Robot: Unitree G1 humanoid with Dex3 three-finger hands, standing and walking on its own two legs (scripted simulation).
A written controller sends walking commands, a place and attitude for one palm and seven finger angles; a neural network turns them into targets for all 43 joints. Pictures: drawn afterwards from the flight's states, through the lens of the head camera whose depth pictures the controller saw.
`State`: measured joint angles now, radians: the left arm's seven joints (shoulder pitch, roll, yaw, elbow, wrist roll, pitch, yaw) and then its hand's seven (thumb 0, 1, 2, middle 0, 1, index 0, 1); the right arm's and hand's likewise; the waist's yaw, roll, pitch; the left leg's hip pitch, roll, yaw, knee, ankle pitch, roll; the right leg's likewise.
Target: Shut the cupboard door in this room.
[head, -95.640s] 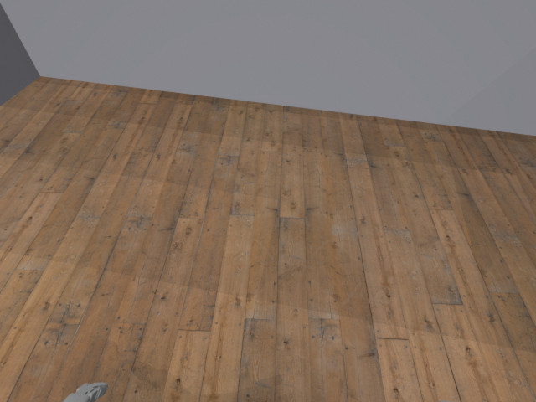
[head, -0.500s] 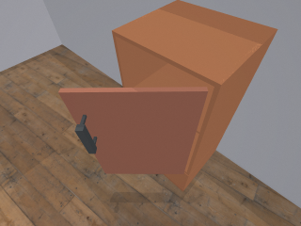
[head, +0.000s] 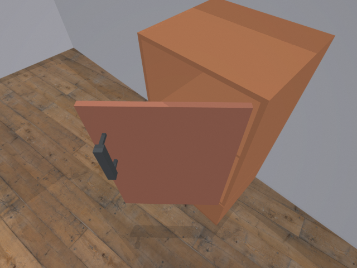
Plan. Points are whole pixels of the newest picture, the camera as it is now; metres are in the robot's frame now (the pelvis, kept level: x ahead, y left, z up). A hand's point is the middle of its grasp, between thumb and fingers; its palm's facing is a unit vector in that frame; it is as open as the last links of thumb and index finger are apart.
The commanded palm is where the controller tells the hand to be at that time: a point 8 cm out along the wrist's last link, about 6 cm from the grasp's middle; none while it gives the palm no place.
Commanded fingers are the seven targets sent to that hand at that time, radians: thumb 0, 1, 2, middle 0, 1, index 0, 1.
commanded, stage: shuffle to correct the standing spot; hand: left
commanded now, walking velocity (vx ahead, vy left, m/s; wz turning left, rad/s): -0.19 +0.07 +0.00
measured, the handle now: (108, 157) +0.39 +0.23 -0.04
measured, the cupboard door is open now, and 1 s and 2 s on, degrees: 42 42 42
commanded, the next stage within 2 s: come to a stop and stand still in 0.14 s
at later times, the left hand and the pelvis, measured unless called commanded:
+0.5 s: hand out of the picture +0.02 +0.20 -0.17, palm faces +0.03 -0.98 -0.22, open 7.3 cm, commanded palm none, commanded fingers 0.00 0.90 0.90 -0.20 -0.30 -0.20 -0.30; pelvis -0.04 +0.02 +0.00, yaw +0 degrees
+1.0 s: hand out of the picture +0.00 +0.19 -0.17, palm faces +0.04 -0.97 -0.22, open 7.4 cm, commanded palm none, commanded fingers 0.00 0.90 0.90 -0.20 -0.30 -0.20 -0.30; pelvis +0.00 +0.02 -0.01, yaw +1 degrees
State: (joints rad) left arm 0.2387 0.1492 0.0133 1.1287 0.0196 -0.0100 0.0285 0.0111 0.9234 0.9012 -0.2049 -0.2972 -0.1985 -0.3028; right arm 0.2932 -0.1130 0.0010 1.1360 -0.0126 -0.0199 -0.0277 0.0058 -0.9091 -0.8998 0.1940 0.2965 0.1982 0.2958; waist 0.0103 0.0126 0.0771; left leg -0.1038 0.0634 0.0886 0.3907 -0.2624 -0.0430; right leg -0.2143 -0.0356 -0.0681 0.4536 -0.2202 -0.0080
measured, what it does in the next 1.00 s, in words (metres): stands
